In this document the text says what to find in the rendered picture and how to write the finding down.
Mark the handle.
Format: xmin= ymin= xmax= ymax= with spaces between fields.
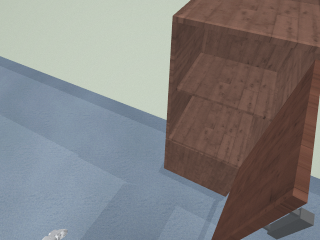
xmin=262 ymin=207 xmax=315 ymax=240

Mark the robot left hand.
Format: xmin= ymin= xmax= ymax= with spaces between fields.
xmin=42 ymin=229 xmax=68 ymax=240

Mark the cupboard door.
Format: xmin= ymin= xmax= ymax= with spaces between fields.
xmin=211 ymin=59 xmax=320 ymax=240

